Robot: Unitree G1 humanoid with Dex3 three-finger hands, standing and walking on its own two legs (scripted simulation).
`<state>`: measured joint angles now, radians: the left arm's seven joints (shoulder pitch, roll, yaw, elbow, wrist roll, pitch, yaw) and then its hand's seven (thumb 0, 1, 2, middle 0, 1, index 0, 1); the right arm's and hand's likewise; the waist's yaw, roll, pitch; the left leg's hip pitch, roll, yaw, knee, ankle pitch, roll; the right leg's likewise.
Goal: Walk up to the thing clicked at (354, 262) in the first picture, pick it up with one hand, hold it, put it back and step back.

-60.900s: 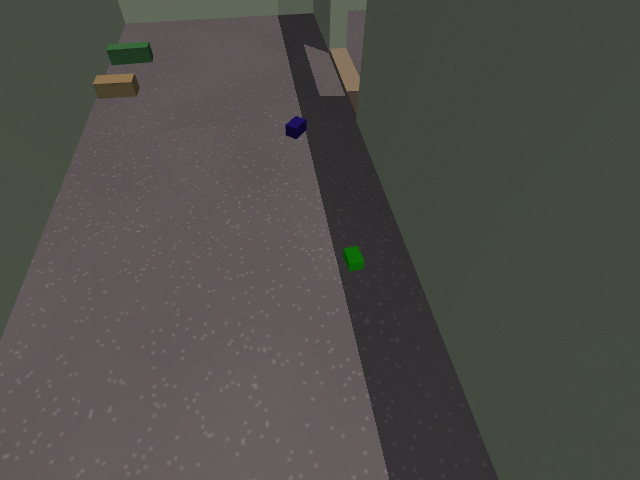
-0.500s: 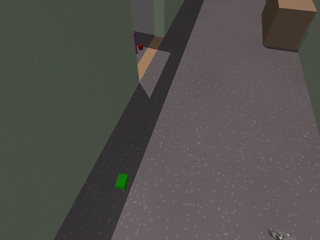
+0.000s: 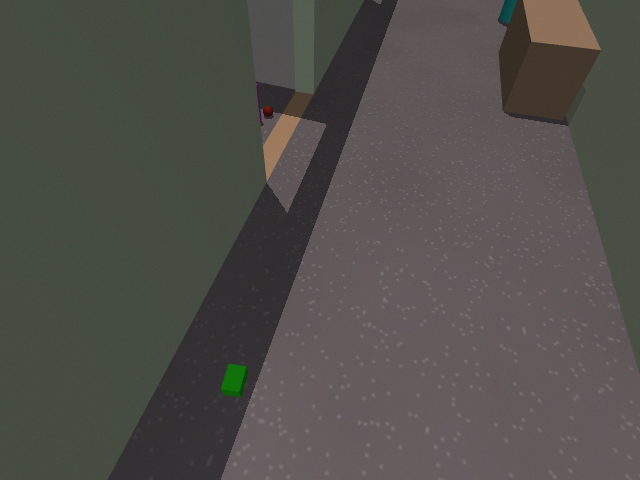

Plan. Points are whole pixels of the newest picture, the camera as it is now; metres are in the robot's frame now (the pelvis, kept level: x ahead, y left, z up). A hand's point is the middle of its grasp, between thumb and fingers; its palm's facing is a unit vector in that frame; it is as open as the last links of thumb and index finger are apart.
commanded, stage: stand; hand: left
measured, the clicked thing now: (235, 380) +0.54 +0.25 -0.75
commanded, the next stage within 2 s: walk up in 0.94 s
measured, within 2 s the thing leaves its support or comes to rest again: neither
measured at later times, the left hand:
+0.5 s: hand out of the picture +0.06 +0.26 -0.15, palm faces -0.01 -0.94 -0.34, open 7.4 cm
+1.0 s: hand out of the picture +0.07 +0.26 -0.16, palm faces +0.00 -0.94 -0.34, open 7.4 cm
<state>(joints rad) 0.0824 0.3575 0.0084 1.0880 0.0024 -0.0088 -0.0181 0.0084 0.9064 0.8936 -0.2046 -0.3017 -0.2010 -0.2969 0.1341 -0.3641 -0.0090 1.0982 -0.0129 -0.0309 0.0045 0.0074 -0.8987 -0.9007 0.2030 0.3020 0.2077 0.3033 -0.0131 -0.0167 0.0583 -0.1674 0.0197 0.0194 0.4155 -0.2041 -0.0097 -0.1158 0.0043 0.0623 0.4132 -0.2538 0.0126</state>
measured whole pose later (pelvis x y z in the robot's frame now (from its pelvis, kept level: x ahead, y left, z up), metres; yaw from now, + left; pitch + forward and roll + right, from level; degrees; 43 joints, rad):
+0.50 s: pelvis +0.00 +0.00 +0.01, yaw +1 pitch -2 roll +0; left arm 0.11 0.35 0.01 1.15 0.01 -0.02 -0.01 0.01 0.91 0.89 -0.20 -0.30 -0.20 -0.30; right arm 0.07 -0.35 -0.01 1.14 -0.01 -0.02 0.01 0.01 -0.90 -0.90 0.20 0.30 0.21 0.30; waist 0.00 0.00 0.05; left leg -0.14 0.01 0.01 0.33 -0.15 0.00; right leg -0.08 -0.01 0.05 0.32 -0.20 0.02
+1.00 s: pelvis +0.00 +0.00 +0.00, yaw +1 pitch -1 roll +0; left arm 0.10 0.35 0.02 1.11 0.00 0.00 0.00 0.01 0.91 0.89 -0.21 -0.30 -0.20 -0.30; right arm 0.08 -0.35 -0.01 1.14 0.00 0.00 0.01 0.01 -0.90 -0.90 0.20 0.30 0.21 0.30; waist 0.00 -0.01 0.08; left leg -0.17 0.00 0.01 0.36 -0.16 0.00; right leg -0.12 -0.01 0.05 0.37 -0.23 0.02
